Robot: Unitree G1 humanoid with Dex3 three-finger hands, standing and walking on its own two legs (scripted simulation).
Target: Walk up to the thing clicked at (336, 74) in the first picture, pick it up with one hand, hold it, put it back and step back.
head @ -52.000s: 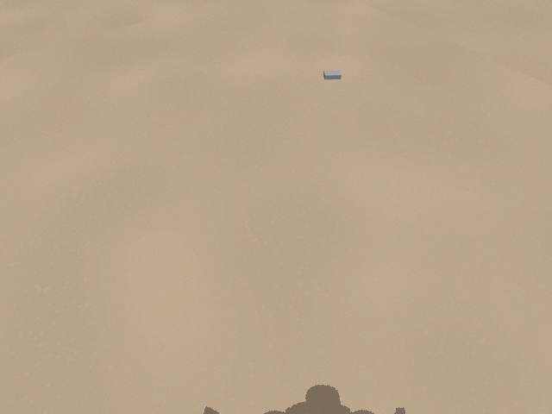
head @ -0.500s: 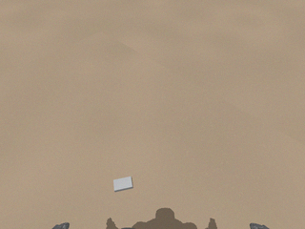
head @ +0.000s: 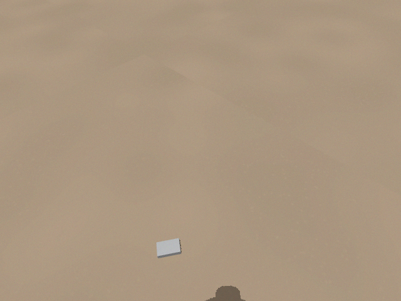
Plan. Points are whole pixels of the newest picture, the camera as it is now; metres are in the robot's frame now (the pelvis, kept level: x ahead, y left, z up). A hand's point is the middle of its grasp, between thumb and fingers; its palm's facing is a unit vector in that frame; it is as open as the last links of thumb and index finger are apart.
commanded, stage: stand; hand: left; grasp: from above
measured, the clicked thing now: (168, 248) +0.49 +0.22 -0.76
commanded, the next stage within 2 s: step back in 1.66 s
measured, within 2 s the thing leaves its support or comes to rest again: neither
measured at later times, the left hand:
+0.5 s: hand out of the picture +0.07 +0.23 -0.16, palm faces +0.02 -0.94 -0.34, open 7.4 cm
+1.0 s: hand out of the picture +0.08 +0.23 -0.15, palm faces +0.03 -0.94 -0.35, open 7.4 cm
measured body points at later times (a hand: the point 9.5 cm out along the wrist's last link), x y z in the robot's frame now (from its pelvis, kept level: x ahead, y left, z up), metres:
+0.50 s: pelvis +0.01 -0.02 +0.00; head +0.02 -0.02 +0.45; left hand +0.07 +0.28 -0.13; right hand +0.07 -0.30 -0.14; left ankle +0.03 +0.13 -0.74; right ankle +0.01 -0.14 -0.74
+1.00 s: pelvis +0.02 -0.02 +0.00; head +0.03 -0.02 +0.45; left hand +0.08 +0.28 -0.13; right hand +0.10 -0.30 -0.14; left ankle +0.03 +0.13 -0.74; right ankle +0.01 -0.14 -0.74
